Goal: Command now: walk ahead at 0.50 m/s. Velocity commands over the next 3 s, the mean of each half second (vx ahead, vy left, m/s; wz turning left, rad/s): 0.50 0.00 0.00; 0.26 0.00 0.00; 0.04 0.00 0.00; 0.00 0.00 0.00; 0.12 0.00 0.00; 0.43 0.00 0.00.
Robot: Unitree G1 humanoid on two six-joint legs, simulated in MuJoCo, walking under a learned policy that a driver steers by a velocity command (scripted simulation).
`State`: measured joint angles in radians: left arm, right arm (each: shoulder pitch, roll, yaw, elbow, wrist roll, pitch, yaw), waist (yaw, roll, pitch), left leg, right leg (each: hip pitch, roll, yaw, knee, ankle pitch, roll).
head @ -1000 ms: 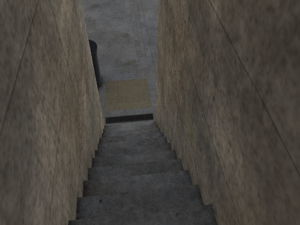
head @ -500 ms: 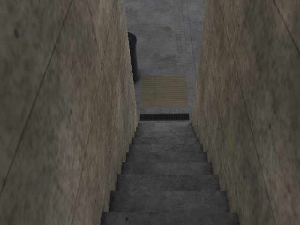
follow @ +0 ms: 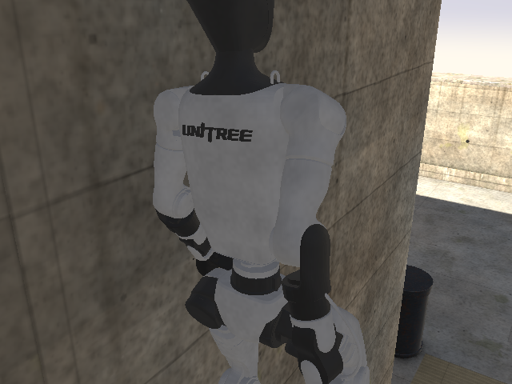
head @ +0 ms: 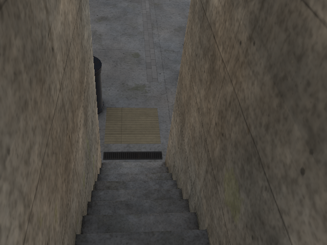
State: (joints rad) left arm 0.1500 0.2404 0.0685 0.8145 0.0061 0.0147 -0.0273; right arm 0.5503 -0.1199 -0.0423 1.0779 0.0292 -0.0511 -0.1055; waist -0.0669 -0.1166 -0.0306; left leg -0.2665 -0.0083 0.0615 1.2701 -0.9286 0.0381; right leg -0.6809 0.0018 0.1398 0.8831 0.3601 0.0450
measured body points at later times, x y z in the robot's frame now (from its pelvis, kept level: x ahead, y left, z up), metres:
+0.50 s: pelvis +0.26 -0.01 -0.22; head +0.27 -0.03 +0.23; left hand +0.20 +0.23 -0.36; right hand +0.40 -0.26 -0.35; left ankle +0.36 +0.12 -0.93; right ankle +0.08 -0.10 -0.81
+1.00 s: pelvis +0.52 -0.05 -0.47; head +0.54 -0.05 -0.02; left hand +0.60 +0.20 -0.61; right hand +0.48 -0.30 -0.61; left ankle +0.37 +0.12 -0.96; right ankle +0.56 -0.13 -1.21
